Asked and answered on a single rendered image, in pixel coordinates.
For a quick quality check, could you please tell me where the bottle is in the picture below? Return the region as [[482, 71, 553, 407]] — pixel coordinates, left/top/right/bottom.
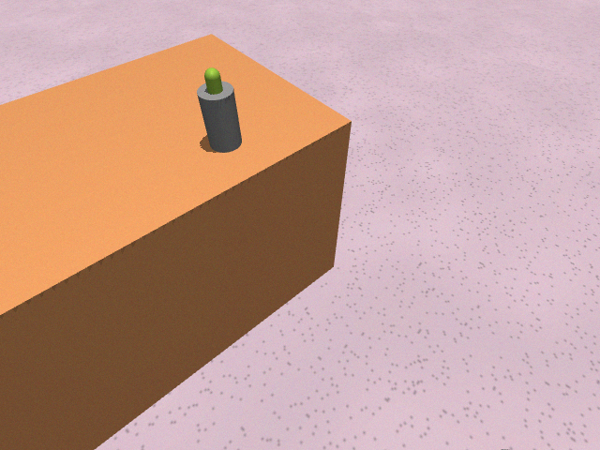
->
[[197, 67, 242, 153]]

